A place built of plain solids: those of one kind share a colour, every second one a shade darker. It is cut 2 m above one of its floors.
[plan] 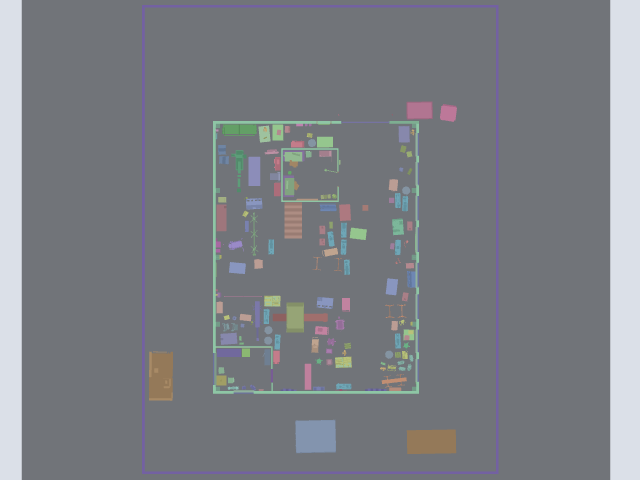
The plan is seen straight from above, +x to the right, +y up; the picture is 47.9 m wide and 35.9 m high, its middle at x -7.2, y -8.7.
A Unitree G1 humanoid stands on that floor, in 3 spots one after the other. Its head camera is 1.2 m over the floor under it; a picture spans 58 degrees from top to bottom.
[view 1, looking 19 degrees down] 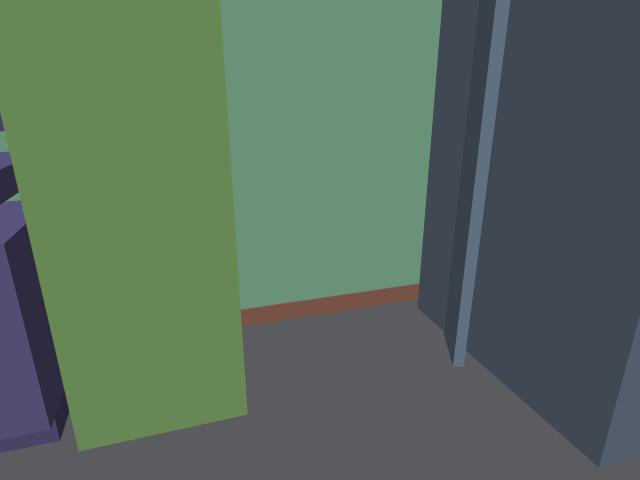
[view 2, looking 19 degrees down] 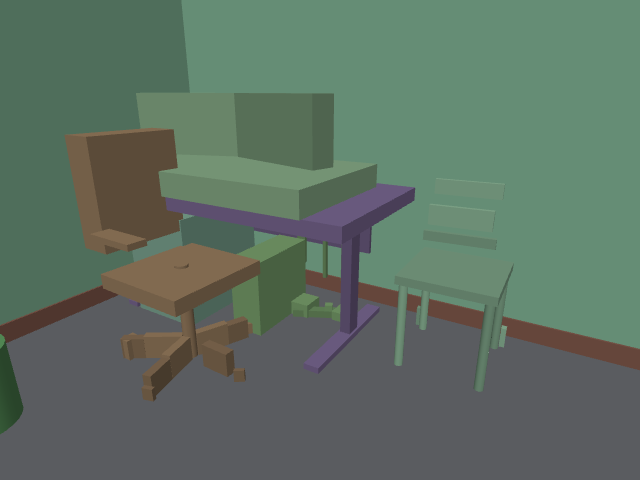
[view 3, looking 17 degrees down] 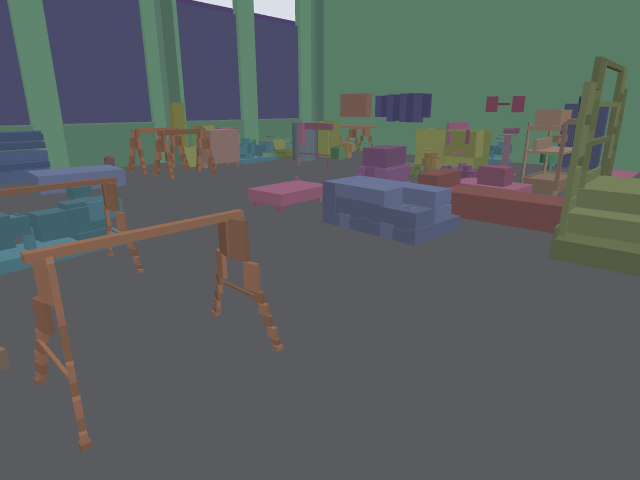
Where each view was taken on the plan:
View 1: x -12.60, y -18.85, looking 72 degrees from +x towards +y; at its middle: wall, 2.33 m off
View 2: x -7.65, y -4.15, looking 121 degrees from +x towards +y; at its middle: desk_tleg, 1.66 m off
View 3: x -9.19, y -9.56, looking -49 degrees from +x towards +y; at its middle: ground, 4.10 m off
